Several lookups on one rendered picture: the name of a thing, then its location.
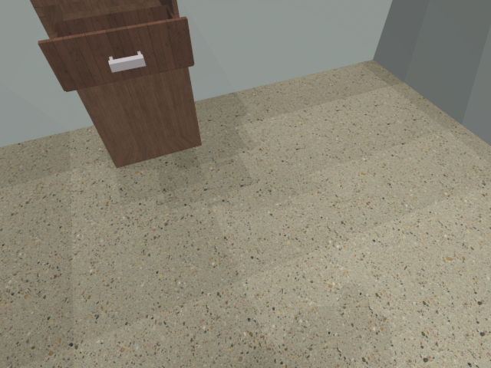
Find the cabinet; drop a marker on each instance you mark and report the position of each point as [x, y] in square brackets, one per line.
[140, 118]

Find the drawer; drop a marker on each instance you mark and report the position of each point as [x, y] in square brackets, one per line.
[80, 50]

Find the handle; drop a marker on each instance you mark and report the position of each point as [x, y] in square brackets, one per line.
[126, 63]

